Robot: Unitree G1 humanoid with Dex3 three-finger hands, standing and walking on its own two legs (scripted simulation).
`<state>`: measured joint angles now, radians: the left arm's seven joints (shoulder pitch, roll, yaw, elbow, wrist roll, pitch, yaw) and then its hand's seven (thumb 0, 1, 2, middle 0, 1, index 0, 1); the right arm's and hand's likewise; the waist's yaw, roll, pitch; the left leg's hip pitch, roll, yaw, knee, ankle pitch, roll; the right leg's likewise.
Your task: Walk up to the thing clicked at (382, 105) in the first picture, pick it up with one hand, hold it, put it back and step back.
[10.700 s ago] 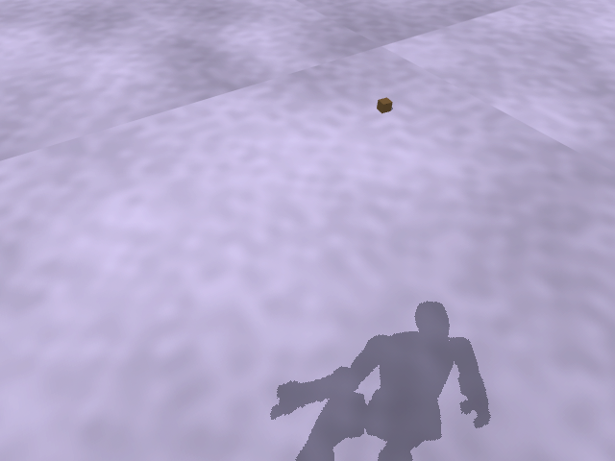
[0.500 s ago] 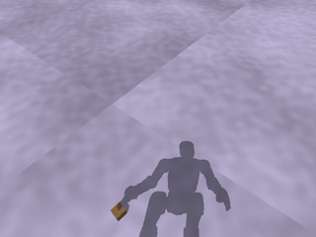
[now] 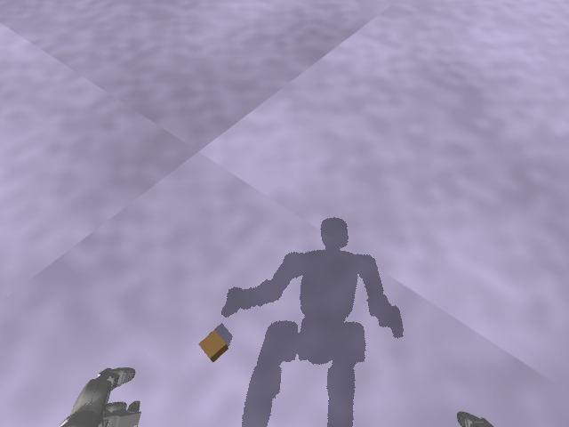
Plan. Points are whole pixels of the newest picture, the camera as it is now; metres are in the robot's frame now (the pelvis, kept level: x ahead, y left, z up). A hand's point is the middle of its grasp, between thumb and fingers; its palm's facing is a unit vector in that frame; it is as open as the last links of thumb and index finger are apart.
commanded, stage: rise first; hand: left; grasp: from above
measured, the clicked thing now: (213, 346) +0.40 +0.25 -0.74
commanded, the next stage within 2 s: none
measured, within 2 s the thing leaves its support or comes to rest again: neither
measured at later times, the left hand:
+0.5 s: hand out of the picture +0.13 +0.28 -0.23, palm faces -0.14 -0.79 -0.60, open 12.9 cm
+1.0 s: hand (168, 381) +0.25 +0.29 -0.43, palm faces -0.28 -0.30 -0.91, open 12.7 cm
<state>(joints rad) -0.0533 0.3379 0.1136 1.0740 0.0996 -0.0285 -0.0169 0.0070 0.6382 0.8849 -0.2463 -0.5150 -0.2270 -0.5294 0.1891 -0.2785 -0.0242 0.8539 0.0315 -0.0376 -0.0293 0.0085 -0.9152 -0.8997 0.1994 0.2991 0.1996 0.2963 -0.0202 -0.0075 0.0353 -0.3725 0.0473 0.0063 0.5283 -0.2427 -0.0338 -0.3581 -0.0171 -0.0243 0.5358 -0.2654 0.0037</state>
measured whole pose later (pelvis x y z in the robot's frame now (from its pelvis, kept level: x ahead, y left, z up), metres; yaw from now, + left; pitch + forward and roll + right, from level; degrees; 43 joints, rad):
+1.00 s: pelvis -0.06 +0.00 -0.26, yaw -2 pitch +35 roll -2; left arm -0.47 0.31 0.10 1.07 0.76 0.26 0.58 0.00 -0.30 0.80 -0.32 -0.82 -0.32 -0.82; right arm 0.02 -0.25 -0.02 0.77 -0.06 -0.13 -0.01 0.01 -0.90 -0.89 0.20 0.30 0.20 0.30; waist -0.04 0.00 -0.21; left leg -1.78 0.06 -0.06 1.82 -0.65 -0.04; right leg -1.75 -0.01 -0.02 1.81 -0.66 0.00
